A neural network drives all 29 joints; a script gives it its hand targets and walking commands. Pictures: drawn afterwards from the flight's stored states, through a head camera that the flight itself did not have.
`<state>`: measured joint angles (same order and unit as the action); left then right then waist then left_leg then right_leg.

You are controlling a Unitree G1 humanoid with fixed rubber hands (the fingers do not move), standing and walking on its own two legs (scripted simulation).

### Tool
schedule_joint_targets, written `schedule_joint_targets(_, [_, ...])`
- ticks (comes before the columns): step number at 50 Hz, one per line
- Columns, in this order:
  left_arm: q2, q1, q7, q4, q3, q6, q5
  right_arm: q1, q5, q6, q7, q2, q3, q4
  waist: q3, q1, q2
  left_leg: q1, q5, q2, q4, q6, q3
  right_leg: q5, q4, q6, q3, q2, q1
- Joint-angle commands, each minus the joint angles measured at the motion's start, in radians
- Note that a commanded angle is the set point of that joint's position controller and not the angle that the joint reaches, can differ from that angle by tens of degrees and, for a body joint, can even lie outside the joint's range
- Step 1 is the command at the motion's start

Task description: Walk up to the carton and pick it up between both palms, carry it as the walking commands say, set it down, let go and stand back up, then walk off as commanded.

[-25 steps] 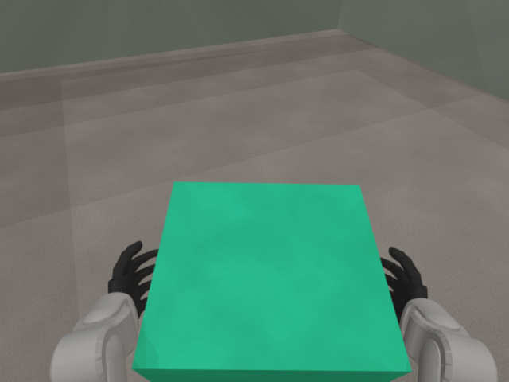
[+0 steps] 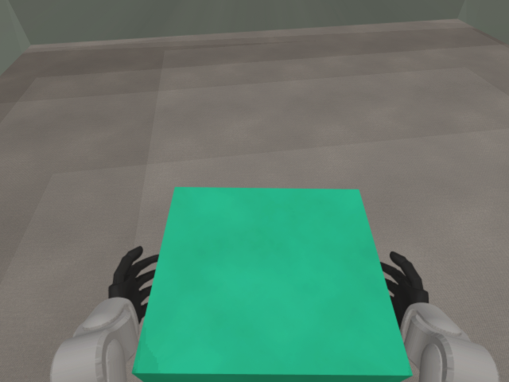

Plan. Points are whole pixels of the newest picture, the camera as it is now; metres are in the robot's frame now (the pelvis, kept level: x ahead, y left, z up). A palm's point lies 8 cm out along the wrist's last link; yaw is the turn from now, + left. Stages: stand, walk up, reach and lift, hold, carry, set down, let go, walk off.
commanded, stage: carry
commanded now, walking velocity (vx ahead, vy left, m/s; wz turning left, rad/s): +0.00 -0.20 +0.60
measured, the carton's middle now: (265, 295) +0.26 -0.02 +0.02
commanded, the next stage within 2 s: none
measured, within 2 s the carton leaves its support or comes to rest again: neither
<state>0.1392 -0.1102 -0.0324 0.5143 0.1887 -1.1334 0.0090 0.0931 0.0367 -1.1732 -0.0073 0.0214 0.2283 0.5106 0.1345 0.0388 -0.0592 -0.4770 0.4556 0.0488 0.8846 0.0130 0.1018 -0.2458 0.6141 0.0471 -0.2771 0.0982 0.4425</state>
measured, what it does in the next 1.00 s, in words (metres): steps to the right, turning left: left foot, then right foot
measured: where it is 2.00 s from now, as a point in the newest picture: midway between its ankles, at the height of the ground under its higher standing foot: outside the picture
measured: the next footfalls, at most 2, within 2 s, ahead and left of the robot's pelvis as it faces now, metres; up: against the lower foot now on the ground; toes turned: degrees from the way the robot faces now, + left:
left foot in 0.04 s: +0.01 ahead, +0.09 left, +0.00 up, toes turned +9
right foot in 0.32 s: +0.09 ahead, -0.19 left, +0.00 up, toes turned +3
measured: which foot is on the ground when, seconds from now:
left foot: up 0.00-0.02, down 0.04-0.32, up 0.34-0.58, down 0.60-0.86, up 0.88-1.00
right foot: down 0.00-0.06, up 0.08-0.30, down 0.32-0.62, up 0.64-0.84, down 0.86-1.00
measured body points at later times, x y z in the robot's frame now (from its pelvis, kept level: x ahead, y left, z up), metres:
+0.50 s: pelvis -0.02 -0.12 +0.00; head -0.01 -0.14 +0.45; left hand +0.15 +0.12 +0.07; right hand +0.26 -0.25 +0.05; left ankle -0.08 -0.02 -0.68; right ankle +0.05 -0.19 -0.72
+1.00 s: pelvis +0.01 -0.23 +0.00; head +0.03 -0.25 +0.45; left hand +0.10 +0.05 +0.07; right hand +0.31 -0.27 +0.05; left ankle -0.08 -0.15 -0.68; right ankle +0.10 -0.29 -0.72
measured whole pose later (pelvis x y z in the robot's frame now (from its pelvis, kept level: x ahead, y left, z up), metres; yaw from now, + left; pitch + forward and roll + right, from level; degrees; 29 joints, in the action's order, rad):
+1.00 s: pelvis +0.01 -0.23 +0.00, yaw +37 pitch +4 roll +0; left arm 0.14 -0.10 -0.02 0.51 0.18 -1.12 0.00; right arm 0.12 0.02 -1.17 -0.01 0.02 0.23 0.56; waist 0.07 0.02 -0.07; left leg -0.51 0.54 0.06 1.00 -0.01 0.06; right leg -0.29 0.66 0.03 -0.23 0.11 0.43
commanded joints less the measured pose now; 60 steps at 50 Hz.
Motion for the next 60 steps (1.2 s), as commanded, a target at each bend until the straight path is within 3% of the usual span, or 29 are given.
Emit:
schedule_joint_targets(1, [0.638, 0.476, 0.068, 0.207, -0.775, 0.019, -0.262, -0.567, 0.294, 0.035, -0.076, 0.733, -0.879, 0.242, 0.284, -0.02, 0.151, 0.15, -0.131, 0.044, -0.375, 0.032, -0.051, 0.102, -0.039, 0.031, 0.09, 0.181, -0.192])
schedule_joint_targets(2, [0.617, 0.486, 0.065, 0.197, -0.777, 0.009, -0.26, -0.539, 0.282, 0.032, -0.076, 0.711, -0.854, 0.215, 0.263, -0.017, -0.035, 0.256, -0.247, 0.184, -0.447, 0.065, -0.271, -0.005, 0.088, -0.025, 0.073, 0.139, -0.011])
schedule_joint_targets(3, [0.611, 0.495, 0.065, 0.193, -0.783, -0.001, -0.262, -0.508, 0.267, 0.031, -0.075, 0.683, -0.828, 0.19, 0.234, -0.025, -0.29, 0.34, -0.444, 0.421, -0.542, 0.134, -0.647, -0.221, 0.227, -0.097, 0.075, 0.053, 0.223])
schedule_joint_targets(4, [0.601, 0.501, 0.062, 0.172, -0.786, -0.005, -0.256, -0.471, 0.254, 0.026, -0.073, 0.681, -0.814, 0.153, 0.172, -0.03, -0.239, 0.334, -0.543, 0.465, -0.555, 0.162, -0.703, -0.283, 0.34, -0.11, 0.183, 0.028, 0.3])
schedule_joint_targets(5, [0.613, 0.561, 0.065, 0.209, -0.828, -0.007, -0.284, -0.433, 0.235, 0.026, -0.073, 0.7, -0.796, 0.132, 0.164, -0.004, -0.2, 0.352, -0.646, 0.411, -0.492, 0.208, -0.61, -0.273, 0.367, -0.101, 0.219, 0.028, 0.303])
schedule_joint_targets(8, [0.687, 0.626, 0.088, 0.191, -0.855, 0.002, -0.328, -0.508, 0.228, 0.042, -0.068, 0.748, -0.787, 0.155, 0.16, -0.008, -0.143, 0.33, -0.779, 0.292, -0.426, 0.142, -0.408, -0.18, 0.353, -0.112, 0.199, -0.003, 0.262])
schedule_joint_targets(14, [0.737, 0.595, 0.107, 0.222, -0.875, 0.017, -0.365, -0.538, 0.228, 0.062, -0.063, 0.778, -0.826, 0.265, 0.203, -0.04, -0.184, 0.072, -0.362, 0.154, -0.385, 0.049, -0.266, -0.056, -0.112, -0.115, 0.112, -0.061, -0.158])
schedule_joint_targets(15, [0.724, 0.577, 0.109, 0.226, -0.865, 0.021, -0.36, -0.522, 0.23, 0.062, -0.06, 0.782, -0.839, 0.271, 0.255, -0.044, -0.074, 0.013, -0.28, 0.088, -0.295, 0.021, -0.197, -0.034, -0.206, -0.1, 0.177, 0.02, -0.294])
schedule_joint_targets(16, [0.697, 0.562, 0.112, 0.233, -0.853, 0.026, -0.35, -0.51, 0.23, 0.06, -0.059, 0.788, -0.855, 0.29, 0.295, -0.038, 0.227, -0.104, -0.05, -0.047, -0.067, -0.024, -0.06, 0.111, -0.314, -0.041, 0.432, 0.243, -0.395])
schedule_joint_targets(17, [0.686, 0.534, 0.11, 0.226, -0.848, 0.026, -0.339, -0.539, 0.237, 0.056, -0.058, 0.761, -0.867, 0.309, 0.299, -0.032, 0.416, -0.156, 0.194, -0.063, 0.16, -0.04, 0.002, 0.19, -0.291, 0.066, 0.507, 0.382, -0.36])
schedule_joint_targets(19, [0.68, 0.489, 0.111, 0.224, -0.817, 0.032, -0.313, -0.562, 0.265, 0.05, -0.066, 0.767, -0.909, 0.327, 0.264, -0.04, 0.36, -0.092, 0.127, -0.003, 0.225, -0.018, -0.044, 0.008, -0.321, 0.1, 0.364, 0.305, -0.254])
schedule_joint_targets(22, [0.681, 0.493, 0.097, 0.248, -0.791, 0.041, -0.286, -0.624, 0.304, 0.047, -0.081, 0.803, -0.934, 0.319, 0.236, -0.044, 0.318, -0.058, 0.033, -0.003, 0.108, -0.006, -0.009, 0.133, -0.254, 0.068, 0.211, 0.225, -0.252])
schedule_joint_targets(28, [0.631, 0.45, 0.073, 0.233, -0.786, 0.026, -0.269, -0.539, 0.298, 0.039, -0.073, 0.737, -0.896, 0.273, 0.29, -0.025, 0.18, 0.145, -0.13, 0.018, -0.369, 0.028, -0.003, 0.253, -0.064, 0.043, 0.114, 0.214, -0.271])
schedule_joint_targets(29, [0.615, 0.461, 0.07, 0.224, -0.79, 0.017, -0.266, -0.512, 0.288, 0.037, -0.072, 0.723, -0.873, 0.245, 0.279, -0.017, 0.045, 0.268, -0.219, 0.122, -0.421, 0.054, -0.154, 0.208, 0.045, -0.003, 0.092, 0.187, -0.119])
schedule_joint_targets(30, [0.605, 0.466, 0.068, 0.222, -0.795, 0.007, -0.265, -0.483, 0.274, 0.035, -0.072, 0.695, -0.849, 0.221, 0.257, -0.024, -0.212, 0.375, -0.504, 0.35, -0.489, 0.118, -0.506, -0.063, 0.192, -0.075, 0.078, 0.104, 0.122])
schedule_joint_targets(31, [0.595, 0.47, 0.067, 0.207, -0.797, 0.002, -0.259, -0.444, 0.259, 0.031, -0.07, 0.689, -0.834, 0.187, 0.197, -0.026, -0.269, 0.439, -0.697, 0.459, -0.519, 0.178, -0.68, -0.294, 0.301, -0.108, 0.138, 0.031, 0.296])
schedule_joint_targets(32, [0.603, 0.5, 0.067, 0.226, -0.823, 0.0, -0.275, -0.407, 0.246, 0.03, -0.07, 0.706, -0.831, 0.178, 0.173, -0.007, -0.182, 0.466, -0.857, 0.419, -0.44, 0.223, -0.579, -0.279, 0.353, -0.104, 0.214, 0.033, 0.3])
schedule_joint_targets(34, [0.641, 0.582, 0.08, 0.229, -0.854, 0.003, -0.307, -0.454, 0.228, 0.038, -0.066, 0.73, -0.809, 0.175, 0.158, -0.006, -0.132, 0.429, -0.91, 0.341, -0.403, 0.185, -0.463, -0.224, 0.367, -0.117, 0.206, 0.01, 0.294])
schedule_joint_targets(39, [0.73, 0.62, 0.111, 0.249, -0.891, 0.012, -0.363, -0.543, 0.233, 0.062, -0.068, 0.771, -0.832, 0.284, 0.139, -0.021, -0.228, 0.202, -0.55, 0.22, -0.412, 0.093, -0.305, -0.161, 0.177, -0.108, 0.159, -0.038, 0.078])
schedule_joint_targets(41, [0.726, 0.573, 0.113, 0.245, -0.885, 0.014, -0.364, -0.527, 0.232, 0.062, -0.062, 0.771, -0.847, 0.303, 0.182, -0.046, -0.195, 0.104, -0.426, 0.157, -0.343, 0.042, -0.238, -0.041, -0.099, -0.109, 0.103, -0.057, -0.147])
schedule_joint_targets(42, [0.712, 0.56, 0.116, 0.246, -0.876, 0.017, -0.362, -0.503, 0.231, 0.06, -0.06, 0.773, -0.854, 0.302, 0.234, -0.045, -0.095, 0.035, -0.325, 0.102, -0.268, 0.01, -0.186, 0.014, -0.173, -0.099, 0.165, 0.02, -0.297])
schedule_joint_targets(43, [0.682, 0.545, 0.118, 0.251, -0.866, 0.021, -0.353, -0.486, 0.231, 0.058, -0.058, 0.776, -0.867, 0.316, 0.276, -0.038, 0.2, -0.079, -0.077, -0.024, -0.049, -0.034, -0.055, 0.234, -0.266, -0.042, 0.412, 0.246, -0.403])
schedule_joint_targets(44, [0.669, 0.52, 0.116, 0.246, -0.86, 0.021, -0.344, -0.515, 0.239, 0.053, -0.058, 0.751, -0.878, 0.333, 0.284, -0.036, 0.401, -0.137, 0.209, -0.05, 0.154, -0.049, 0.018, 0.329, -0.261, 0.059, 0.497, 0.389, -0.387])
schedule_joint_targets(45, [0.664, 0.502, 0.116, 0.25, -0.851, 0.024, -0.333, -0.529, 0.25, 0.049, -0.061, 0.75, -0.904, 0.345, 0.28, -0.043, 0.406, -0.107, 0.214, -0.011, 0.186, -0.034, -0.03, 0.195, -0.276, 0.102, 0.453, 0.367, -0.334])
schedule_joint_targets(49, [0.667, 0.486, 0.104, 0.264, -0.8, 0.034, -0.293, -0.601, 0.307, 0.042, -0.082, 0.799, -0.942, 0.335, 0.216, -0.046, 0.33, -0.039, 0.054, 0.011, 0.115, -0.008, -0.011, 0.169, -0.244, 0.058, 0.215, 0.234, -0.243])
schedule_joint_targets(55, [0.632, 0.435, 0.08, 0.24, -0.792, 0.024, -0.273, -0.528, 0.303, 0.037, -0.074, 0.743, -0.907, 0.304, 0.283, -0.03, 0.22, 0.118, -0.11, 0.008, -0.319, 0.017, 0.027, 0.301, -0.077, 0.049, 0.135, 0.24, -0.304])
schedule_joint_targets(56, [0.617, 0.439, 0.077, 0.231, -0.794, 0.016, -0.269, -0.511, 0.296, 0.035, -0.073, 0.728, -0.887, 0.282, 0.279, -0.02, 0.108, 0.239, -0.188, 0.086, -0.405, 0.043, -0.089, 0.279, 0.026, 0.008, 0.103, 0.209, -0.185])
schedule_joint_targets(58, [0.598, 0.453, 0.073, 0.22, -0.805, -0.001, -0.262, -0.439, 0.267, 0.031, -0.074, 0.693, -0.843, 0.218, 0.201, -0.023, -0.271, 0.453, -0.7, 0.441, -0.511, 0.172, -0.635, -0.273, 0.278, -0.104, 0.106, 0.038, 0.272])
schedule_joint_targets(60, [0.61, 0.544, 0.079, 0.257, -0.858, -0.001, -0.294, -0.397, 0.233, 0.033, -0.073, 0.717, -0.821, 0.186, 0.163, -0.001, -0.182, 0.485, -0.977, 0.392, -0.395, 0.225, -0.524, -0.274, 0.39, -0.109, 0.213, 0.032, 0.312])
